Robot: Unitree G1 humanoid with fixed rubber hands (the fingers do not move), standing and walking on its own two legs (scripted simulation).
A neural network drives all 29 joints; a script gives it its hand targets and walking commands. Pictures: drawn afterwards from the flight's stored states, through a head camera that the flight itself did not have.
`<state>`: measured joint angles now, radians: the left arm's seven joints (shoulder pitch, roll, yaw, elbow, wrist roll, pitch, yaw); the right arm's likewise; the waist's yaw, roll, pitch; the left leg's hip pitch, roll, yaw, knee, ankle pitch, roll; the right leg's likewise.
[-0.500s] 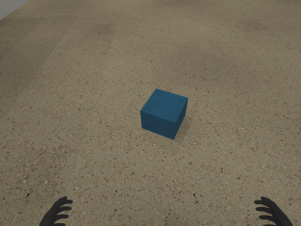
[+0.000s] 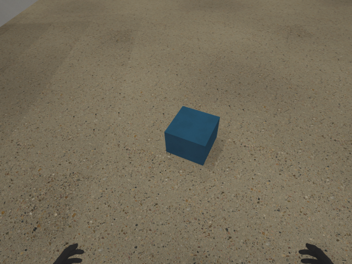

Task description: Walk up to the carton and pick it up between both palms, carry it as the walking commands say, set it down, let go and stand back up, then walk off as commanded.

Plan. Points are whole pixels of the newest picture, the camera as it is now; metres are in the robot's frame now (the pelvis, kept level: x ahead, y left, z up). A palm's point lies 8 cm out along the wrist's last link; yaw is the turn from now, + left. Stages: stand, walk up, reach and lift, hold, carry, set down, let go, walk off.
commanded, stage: stand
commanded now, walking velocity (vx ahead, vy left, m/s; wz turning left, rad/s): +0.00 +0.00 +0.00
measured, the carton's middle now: (192, 134) +1.06 -0.06 -0.66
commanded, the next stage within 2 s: walk up in 1.56 s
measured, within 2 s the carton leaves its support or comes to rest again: neither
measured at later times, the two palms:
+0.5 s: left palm out of the picture +0.11 +0.31 -0.09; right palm out of the picture +0.11 -0.31 -0.09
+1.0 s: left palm out of the picture +0.10 +0.31 -0.09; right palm out of the picture +0.10 -0.31 -0.09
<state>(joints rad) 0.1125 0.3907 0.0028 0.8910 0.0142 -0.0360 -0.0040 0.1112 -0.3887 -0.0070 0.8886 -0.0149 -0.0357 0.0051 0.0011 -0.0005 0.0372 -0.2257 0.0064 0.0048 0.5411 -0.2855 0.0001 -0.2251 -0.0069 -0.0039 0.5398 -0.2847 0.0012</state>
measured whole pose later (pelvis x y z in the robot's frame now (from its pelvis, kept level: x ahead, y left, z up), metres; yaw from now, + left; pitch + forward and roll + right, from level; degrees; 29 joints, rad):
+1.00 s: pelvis +0.00 +0.00 +0.01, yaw +0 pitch -2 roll +0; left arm 0.08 0.40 0.00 1.06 0.01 -0.02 0.00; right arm 0.08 -0.40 0.00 1.06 -0.01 -0.02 0.00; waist 0.00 0.00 0.04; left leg -0.13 0.01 0.01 0.35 -0.19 0.00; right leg -0.13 0.00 0.00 0.35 -0.19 0.00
